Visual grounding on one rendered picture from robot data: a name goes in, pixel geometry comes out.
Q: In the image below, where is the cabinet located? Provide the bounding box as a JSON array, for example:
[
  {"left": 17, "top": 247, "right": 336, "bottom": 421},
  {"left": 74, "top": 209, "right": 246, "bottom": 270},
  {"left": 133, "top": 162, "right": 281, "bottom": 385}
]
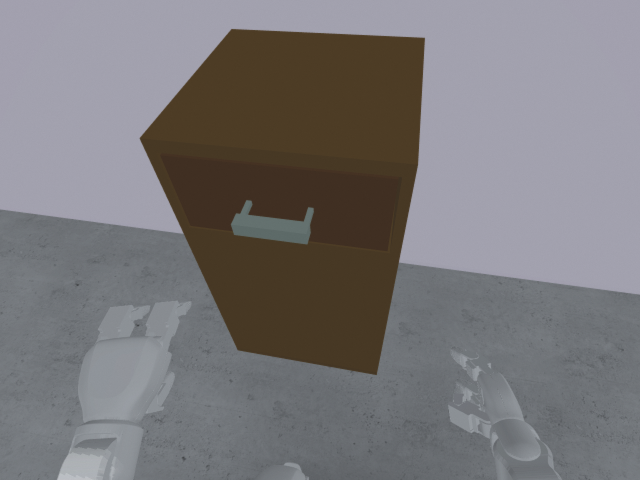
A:
[{"left": 140, "top": 29, "right": 425, "bottom": 375}]

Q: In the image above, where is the robot left hand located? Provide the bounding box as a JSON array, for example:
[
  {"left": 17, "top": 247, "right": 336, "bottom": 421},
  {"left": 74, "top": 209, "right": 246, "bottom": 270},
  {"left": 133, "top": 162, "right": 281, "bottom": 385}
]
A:
[{"left": 78, "top": 301, "right": 192, "bottom": 424}]

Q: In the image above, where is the drawer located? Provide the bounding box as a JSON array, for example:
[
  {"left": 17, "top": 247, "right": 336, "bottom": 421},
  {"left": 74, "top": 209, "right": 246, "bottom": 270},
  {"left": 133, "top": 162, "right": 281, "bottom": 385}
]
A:
[{"left": 160, "top": 153, "right": 399, "bottom": 251}]

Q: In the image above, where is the robot left shin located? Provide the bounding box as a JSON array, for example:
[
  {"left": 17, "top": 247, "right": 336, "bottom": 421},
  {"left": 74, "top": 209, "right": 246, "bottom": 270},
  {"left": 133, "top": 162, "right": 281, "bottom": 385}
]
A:
[{"left": 284, "top": 462, "right": 302, "bottom": 472}]

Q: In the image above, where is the robot right hand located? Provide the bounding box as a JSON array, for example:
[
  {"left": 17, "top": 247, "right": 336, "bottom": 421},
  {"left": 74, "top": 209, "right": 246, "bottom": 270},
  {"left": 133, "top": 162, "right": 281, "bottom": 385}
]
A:
[{"left": 448, "top": 346, "right": 525, "bottom": 439}]

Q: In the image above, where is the handle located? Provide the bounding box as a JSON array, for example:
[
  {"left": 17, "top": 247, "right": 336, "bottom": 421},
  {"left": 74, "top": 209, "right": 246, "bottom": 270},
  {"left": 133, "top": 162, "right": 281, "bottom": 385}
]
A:
[{"left": 231, "top": 200, "right": 314, "bottom": 244}]

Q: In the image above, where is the left robot forearm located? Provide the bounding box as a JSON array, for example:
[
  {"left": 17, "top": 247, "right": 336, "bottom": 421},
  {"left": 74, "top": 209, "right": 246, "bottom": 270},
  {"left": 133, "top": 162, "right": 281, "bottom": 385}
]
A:
[{"left": 57, "top": 419, "right": 144, "bottom": 480}]

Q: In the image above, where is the right robot forearm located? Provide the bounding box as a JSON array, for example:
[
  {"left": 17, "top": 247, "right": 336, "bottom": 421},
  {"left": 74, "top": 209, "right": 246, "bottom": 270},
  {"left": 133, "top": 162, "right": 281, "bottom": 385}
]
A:
[{"left": 490, "top": 419, "right": 562, "bottom": 480}]

